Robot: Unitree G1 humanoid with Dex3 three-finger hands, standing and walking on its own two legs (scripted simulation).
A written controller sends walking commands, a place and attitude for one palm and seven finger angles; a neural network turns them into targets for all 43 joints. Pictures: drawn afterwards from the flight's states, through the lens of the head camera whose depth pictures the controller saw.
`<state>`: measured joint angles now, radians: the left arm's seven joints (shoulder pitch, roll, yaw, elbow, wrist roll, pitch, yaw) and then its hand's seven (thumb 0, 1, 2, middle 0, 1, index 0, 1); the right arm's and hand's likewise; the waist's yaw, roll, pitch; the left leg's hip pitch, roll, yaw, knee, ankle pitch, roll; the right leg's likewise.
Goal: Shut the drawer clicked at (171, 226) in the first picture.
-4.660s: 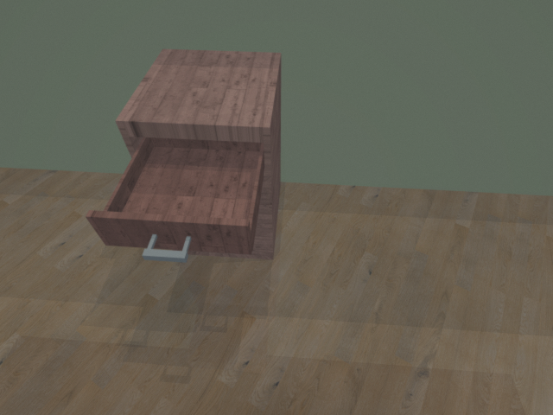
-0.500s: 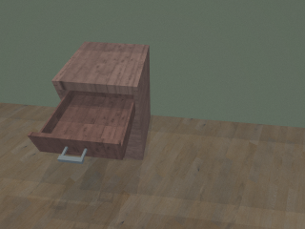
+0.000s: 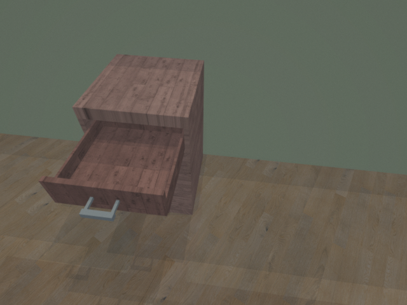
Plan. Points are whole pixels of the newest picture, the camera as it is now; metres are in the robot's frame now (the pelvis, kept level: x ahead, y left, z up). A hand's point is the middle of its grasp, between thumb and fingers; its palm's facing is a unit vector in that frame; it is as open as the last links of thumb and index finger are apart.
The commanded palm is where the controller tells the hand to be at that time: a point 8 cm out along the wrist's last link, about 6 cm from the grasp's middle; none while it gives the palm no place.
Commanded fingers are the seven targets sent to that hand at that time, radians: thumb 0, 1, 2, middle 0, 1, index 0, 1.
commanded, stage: look again from close up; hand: left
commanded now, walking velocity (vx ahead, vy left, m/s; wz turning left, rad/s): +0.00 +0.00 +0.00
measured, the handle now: (100, 208) +0.42 +0.35 -0.19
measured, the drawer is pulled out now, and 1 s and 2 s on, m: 0.30 0.30 0.30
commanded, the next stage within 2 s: shuffle to correct the standing spot in 0.28 s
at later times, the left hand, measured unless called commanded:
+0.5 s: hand out of the picture -0.01 +0.16 -0.17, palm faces +0.08 -0.98 -0.17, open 7.4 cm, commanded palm none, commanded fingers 0.00 0.90 0.90 -0.20 -0.30 -0.20 -0.30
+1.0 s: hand out of the picture +0.06 +0.24 -0.17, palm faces +0.12 -0.97 -0.21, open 7.4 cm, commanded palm none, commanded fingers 0.00 0.90 0.90 -0.20 -0.30 -0.20 -0.30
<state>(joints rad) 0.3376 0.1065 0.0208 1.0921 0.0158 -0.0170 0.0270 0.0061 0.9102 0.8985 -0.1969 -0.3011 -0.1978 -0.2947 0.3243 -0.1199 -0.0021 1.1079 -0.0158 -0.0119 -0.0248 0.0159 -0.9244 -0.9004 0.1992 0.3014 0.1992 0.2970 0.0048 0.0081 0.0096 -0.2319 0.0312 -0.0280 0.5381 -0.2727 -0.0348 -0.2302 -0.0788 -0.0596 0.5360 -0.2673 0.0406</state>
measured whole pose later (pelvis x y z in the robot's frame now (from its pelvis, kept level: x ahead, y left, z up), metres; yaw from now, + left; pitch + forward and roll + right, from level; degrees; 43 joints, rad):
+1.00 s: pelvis +0.07 +0.07 +0.00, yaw +0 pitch -2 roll +1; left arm 0.35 0.12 0.07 1.06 0.03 -0.03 0.04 0.00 0.91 0.90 -0.20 -0.30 -0.20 -0.29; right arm 0.32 -0.16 -0.03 1.06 -0.01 0.02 0.01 0.01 -0.91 -0.90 0.20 0.30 0.20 0.30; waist 0.03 0.00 0.03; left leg -0.38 0.02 0.08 0.79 -0.41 0.00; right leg -0.14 -0.15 -0.10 0.53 -0.35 0.07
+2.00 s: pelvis +0.11 +0.16 +0.01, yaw -4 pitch -2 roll +1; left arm 0.35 0.10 0.01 1.14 0.02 -0.01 0.03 0.01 0.91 0.90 -0.20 -0.30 -0.20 -0.29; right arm 0.33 -0.10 0.01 1.14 -0.01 -0.01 -0.03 0.01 -0.92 -0.90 0.20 0.30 0.20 0.30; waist 0.01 0.01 0.01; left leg -0.16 0.02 0.08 0.39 -0.18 0.00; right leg -0.16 -0.02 -0.11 0.43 -0.23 -0.03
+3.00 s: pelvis +0.10 +0.20 +0.00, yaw -3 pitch -1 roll +0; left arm 0.55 0.18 0.01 0.34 -0.12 0.00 0.12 0.03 0.95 0.90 -0.22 -0.32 -0.22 -0.31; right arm 0.36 -0.21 0.03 0.91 0.04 -0.19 -0.06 0.02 -0.93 -0.90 0.20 0.30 0.20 0.30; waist 0.00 0.01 0.00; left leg -0.29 -0.02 0.07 0.55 -0.24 0.05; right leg -0.27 -0.06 -0.09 0.56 -0.28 0.00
